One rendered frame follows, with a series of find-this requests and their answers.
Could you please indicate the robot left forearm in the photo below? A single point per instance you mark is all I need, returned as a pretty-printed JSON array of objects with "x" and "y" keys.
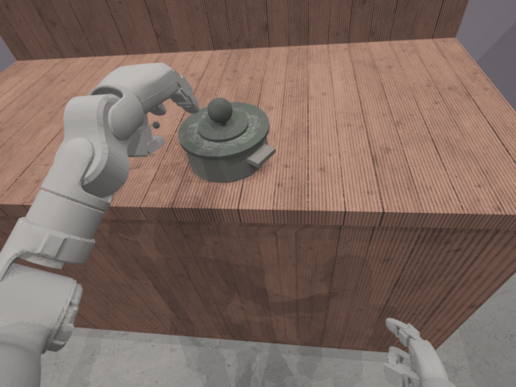
[{"x": 89, "y": 167}]

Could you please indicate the right robot hand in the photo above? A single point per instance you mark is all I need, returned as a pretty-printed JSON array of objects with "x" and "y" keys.
[{"x": 421, "y": 364}]

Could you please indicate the knob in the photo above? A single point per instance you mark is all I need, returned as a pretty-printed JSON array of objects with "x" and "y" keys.
[{"x": 220, "y": 110}]

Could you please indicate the robot left upper arm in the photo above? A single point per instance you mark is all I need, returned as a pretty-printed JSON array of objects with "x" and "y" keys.
[{"x": 37, "y": 314}]

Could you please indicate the lid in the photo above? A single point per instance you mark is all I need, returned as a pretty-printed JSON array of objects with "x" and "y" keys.
[{"x": 247, "y": 128}]

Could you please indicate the table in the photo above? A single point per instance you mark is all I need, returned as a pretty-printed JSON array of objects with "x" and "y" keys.
[{"x": 392, "y": 192}]

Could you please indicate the left robot hand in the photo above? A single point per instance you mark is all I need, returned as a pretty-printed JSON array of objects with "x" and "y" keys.
[{"x": 152, "y": 84}]

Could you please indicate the pot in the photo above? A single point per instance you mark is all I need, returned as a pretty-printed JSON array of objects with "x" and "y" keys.
[{"x": 233, "y": 169}]

